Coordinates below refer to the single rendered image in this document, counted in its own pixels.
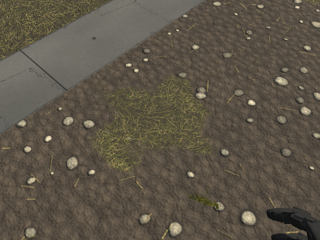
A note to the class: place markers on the robot right hand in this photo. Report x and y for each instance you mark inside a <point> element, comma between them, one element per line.
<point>298,218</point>

